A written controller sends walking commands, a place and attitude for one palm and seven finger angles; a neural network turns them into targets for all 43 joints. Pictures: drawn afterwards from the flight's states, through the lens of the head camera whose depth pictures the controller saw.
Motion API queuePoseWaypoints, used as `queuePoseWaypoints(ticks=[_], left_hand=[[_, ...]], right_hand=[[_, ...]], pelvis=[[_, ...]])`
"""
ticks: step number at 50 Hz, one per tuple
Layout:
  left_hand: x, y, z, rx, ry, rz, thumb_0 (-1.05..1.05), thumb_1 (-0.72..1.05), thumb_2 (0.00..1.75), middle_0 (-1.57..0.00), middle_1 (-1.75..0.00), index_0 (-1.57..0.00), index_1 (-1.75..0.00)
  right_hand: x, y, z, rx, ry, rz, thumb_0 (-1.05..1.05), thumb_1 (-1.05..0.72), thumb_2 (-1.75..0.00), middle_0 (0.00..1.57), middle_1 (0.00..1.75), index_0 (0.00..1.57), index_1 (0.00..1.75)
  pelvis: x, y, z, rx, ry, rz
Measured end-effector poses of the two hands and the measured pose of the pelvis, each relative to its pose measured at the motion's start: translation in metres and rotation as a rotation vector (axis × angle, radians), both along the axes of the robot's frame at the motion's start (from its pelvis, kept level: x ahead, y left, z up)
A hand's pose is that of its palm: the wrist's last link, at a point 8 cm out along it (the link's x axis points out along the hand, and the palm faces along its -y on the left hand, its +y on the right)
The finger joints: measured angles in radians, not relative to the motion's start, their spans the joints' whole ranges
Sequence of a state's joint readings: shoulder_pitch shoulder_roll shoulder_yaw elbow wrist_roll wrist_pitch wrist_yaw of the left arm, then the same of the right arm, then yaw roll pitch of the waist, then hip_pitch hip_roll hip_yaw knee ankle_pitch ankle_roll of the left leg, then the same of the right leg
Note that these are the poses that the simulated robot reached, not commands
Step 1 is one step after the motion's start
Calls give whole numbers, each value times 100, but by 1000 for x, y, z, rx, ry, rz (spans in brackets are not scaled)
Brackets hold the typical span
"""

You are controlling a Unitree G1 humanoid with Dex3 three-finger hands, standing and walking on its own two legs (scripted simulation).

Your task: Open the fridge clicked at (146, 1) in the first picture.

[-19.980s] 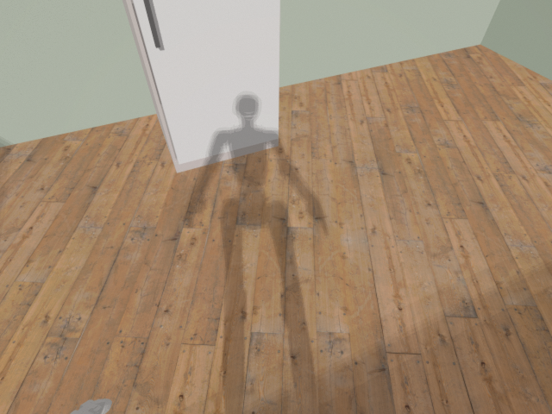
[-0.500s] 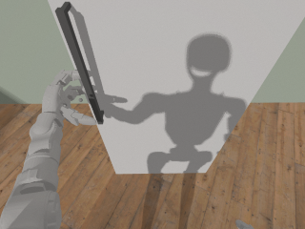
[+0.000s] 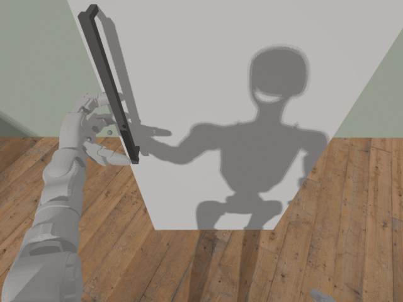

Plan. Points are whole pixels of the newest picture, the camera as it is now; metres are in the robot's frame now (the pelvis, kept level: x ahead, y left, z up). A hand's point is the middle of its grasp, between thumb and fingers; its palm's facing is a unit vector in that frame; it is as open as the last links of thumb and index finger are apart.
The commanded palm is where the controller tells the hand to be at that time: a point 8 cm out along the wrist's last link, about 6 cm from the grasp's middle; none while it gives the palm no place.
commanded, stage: move the hooked fingers beside the handle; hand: left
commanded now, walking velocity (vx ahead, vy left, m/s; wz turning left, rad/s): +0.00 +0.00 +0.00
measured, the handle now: (119, 103) +0.48 +0.19 +0.13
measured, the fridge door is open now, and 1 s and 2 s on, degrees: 0 0 0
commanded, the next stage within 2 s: none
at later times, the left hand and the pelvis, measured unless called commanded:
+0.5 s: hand (102, 132) +0.41 +0.21 +0.12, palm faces +0.04 -1.00 -0.01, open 14.0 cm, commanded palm +0.38 +0.26 +0.11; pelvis +0.00 +0.00 +0.00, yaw +0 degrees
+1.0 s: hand (90, 129) +0.42 +0.24 +0.12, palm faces +0.03 -1.00 +0.00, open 14.0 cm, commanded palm +0.39 +0.29 +0.11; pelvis -0.01 +0.00 +0.00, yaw +0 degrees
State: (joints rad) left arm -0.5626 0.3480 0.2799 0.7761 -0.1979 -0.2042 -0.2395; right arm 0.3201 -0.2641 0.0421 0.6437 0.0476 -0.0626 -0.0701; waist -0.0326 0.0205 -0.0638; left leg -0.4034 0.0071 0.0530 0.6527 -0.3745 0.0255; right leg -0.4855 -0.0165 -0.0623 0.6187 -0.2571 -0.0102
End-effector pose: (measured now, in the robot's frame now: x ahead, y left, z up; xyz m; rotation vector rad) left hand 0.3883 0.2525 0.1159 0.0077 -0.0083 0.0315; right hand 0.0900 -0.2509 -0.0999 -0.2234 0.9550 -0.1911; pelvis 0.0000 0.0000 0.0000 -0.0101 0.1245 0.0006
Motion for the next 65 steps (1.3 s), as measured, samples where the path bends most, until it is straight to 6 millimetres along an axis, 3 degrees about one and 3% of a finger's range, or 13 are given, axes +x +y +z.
queuePoseWaypoints(ticks=[18,35,54,65], left_hand=[[-2,3,2,8,-3,-1,-1,-50,30,-30,-120,-29,-119],[-6,25,3,2,6,2,-1,-50,30,-30,-120,-30,-120],[7,44,1,-3,-3,-15,-1,-50,30,-30,-120,-30,-120],[-2,56,-2,-7,4,1,-1,-50,30,-30,-120,-30,-120]], right_hand=[[-11,-6,-2,0,17,-19,1,-90,-90,20,30,20,30],[-13,-11,0,-23,17,-8,1,-90,-90,20,30,20,30],[-26,-7,-2,-33,69,-32,1,-90,-90,20,30,20,30],[-16,2,1,-30,52,-20,1,-90,-90,20,30,20,30]], pelvis=[[-2,-2,0,2,5,-6],[-7,-4,-2,0,12,1],[-2,4,-4,-9,46,-8],[2,9,-3,-13,39,-6]])
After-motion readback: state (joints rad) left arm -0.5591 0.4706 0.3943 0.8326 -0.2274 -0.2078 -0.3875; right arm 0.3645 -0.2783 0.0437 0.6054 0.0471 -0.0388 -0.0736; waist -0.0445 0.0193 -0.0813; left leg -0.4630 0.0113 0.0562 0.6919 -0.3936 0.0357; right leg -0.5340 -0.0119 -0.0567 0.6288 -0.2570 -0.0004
